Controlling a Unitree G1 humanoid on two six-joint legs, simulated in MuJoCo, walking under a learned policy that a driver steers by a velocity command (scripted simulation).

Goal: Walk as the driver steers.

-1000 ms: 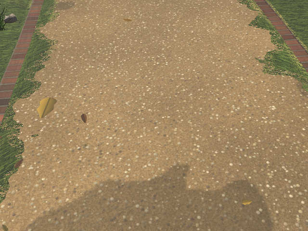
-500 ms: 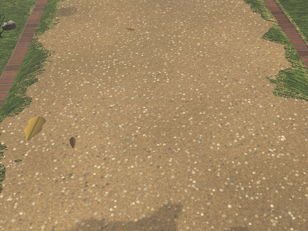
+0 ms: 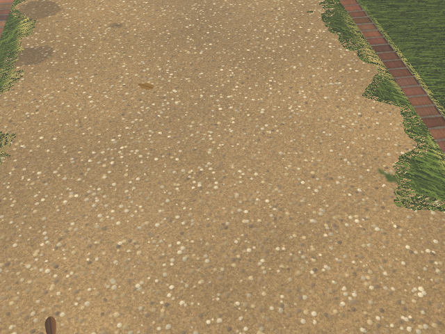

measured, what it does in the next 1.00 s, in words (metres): walks ahead: right foot, then left foot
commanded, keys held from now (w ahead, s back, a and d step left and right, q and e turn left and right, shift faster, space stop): w+shift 1.00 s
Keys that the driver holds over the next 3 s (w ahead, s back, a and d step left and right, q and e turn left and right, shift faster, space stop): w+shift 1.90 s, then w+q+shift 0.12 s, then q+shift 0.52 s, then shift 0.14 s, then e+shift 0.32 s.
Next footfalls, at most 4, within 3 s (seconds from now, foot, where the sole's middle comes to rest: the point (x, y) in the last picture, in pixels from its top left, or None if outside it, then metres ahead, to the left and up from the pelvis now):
0.20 right None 0.42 -0.10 -0.77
0.66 left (199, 232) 0.87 0.08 -0.77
1.10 right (237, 138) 1.33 -0.09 -0.77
1.56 left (192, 76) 1.78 0.10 -0.77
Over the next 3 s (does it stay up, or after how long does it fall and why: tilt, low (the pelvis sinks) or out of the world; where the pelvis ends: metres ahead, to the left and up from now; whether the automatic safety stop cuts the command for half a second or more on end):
stays up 2.47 0.03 -0.01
